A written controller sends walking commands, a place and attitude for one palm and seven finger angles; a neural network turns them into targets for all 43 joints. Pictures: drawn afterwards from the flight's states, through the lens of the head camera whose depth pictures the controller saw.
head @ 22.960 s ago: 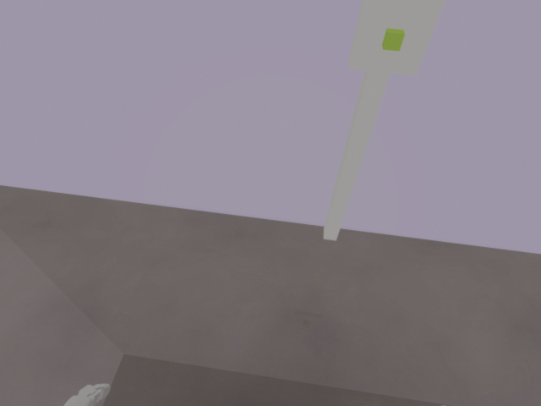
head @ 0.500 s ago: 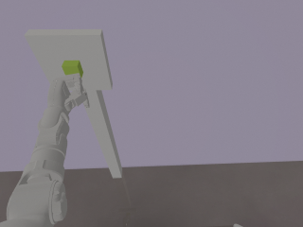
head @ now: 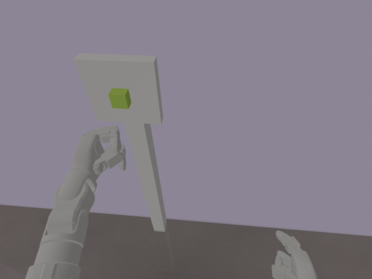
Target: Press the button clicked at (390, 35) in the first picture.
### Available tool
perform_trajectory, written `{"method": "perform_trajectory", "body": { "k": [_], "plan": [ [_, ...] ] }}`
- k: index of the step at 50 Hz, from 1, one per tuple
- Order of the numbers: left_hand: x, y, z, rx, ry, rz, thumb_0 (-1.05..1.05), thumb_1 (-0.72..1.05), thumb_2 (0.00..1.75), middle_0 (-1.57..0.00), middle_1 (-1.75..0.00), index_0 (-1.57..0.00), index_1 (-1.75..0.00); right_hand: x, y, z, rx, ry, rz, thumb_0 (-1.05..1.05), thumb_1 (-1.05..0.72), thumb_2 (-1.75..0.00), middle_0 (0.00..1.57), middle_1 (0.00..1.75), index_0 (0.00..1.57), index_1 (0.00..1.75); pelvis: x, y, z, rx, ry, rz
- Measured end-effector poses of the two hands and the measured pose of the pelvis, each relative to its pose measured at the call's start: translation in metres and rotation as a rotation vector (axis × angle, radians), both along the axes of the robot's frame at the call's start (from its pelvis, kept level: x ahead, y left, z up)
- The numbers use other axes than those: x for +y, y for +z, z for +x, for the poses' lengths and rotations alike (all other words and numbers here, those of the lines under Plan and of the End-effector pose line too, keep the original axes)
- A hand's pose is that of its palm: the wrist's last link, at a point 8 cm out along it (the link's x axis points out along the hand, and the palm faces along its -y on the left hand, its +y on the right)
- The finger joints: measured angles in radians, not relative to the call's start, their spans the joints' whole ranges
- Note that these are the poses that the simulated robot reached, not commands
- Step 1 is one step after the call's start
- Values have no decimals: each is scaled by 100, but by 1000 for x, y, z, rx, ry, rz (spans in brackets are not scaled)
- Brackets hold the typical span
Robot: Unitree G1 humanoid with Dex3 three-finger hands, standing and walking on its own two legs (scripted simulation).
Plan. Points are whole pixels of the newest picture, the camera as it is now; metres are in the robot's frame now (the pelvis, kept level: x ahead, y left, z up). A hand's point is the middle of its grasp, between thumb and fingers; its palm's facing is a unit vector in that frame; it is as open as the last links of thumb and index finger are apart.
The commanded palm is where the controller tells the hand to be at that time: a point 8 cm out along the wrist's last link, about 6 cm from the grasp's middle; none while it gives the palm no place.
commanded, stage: draw the hand back to the body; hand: left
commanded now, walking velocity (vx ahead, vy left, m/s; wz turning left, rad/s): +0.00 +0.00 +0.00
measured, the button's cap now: (120, 97) +0.48 +0.20 +0.16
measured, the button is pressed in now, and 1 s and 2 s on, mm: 0 0 0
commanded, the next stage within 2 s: step back with the hand held close in 1.56 s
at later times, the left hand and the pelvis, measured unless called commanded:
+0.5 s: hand (101, 169) +0.27 +0.18 +0.15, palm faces +0.03 -1.00 -0.04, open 3.1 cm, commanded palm +0.24 +0.23 +0.15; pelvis -0.01 -0.01 +0.01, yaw -1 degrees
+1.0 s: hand (54, 190) +0.22 +0.23 +0.17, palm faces +0.34 -0.89 -0.28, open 3.1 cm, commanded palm +0.17 +0.27 +0.18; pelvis -0.01 +0.01 +0.02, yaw -1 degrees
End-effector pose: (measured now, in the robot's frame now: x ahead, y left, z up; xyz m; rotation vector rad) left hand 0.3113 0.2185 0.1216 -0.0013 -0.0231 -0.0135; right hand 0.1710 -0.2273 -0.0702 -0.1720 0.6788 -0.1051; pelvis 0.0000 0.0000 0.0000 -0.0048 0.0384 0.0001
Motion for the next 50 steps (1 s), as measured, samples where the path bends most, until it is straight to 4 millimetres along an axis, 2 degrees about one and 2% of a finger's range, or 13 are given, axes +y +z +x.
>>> {"method": "perform_trajectory", "body": {
  "k": [5,11,15,19,23,30,36,42,50],
  "plan": [
    [-1,2,3,11,24,16,2,90,90,-131,-150,-130,-150,0,-1,-4,11,11,-8,1,-91,-90,20,30,20,30,-5,0,-7,-9,11,-2],
    [-6,15,3,-27,-3,22,2,90,90,-130,-150,-130,-150,-9,-9,-26,50,-22,-1,2,-91,-90,20,30,20,30,-8,2,-10,-13,-1,1],
    [-2,17,-7,-13,-4,23,2,90,90,-130,-150,-130,-150,-17,-12,-40,67,-55,8,2,-91,-90,20,30,20,30,-10,3,-9,-23,-14,6],
    [6,17,-27,-4,19,23,2,90,90,-130,-150,-130,-150,-24,-11,-46,63,-71,4,2,-91,-90,20,30,20,30,-12,5,-9,-39,-20,9],
    [12,22,-49,-29,36,33,2,90,90,-130,-150,-130,-150,-28,-6,-43,32,-63,-10,2,-91,-90,20,30,20,30,-13,5,-12,-56,-15,6],
    [18,31,-80,-52,34,41,2,90,90,-130,-150,-130,-150,-22,9,-23,-64,-28,-18,2,-91,-90,20,30,20,30,-13,6,-19,-75,-2,1],
    [30,37,-103,-86,212,206,2,90,90,-131,-150,-130,-150,-9,20,-10,-95,10,-34,2,-91,-90,20,30,20,30,-10,11,-24,-94,-5,-4],
    [40,36,-123,-91,305,261,2,90,90,-131,-150,-130,-150,7,16,-8,-42,48,-38,2,-91,-90,20,30,20,30,-3,16,-21,-107,-7,-4],
    [52,56,-134,-150,347,322,2,90,90,-131,-150,-130,-150,23,9,-7,5,56,-18,2,-91,-90,20,30,20,30,8,18,-9,-122,-14,-2]
  ]
}}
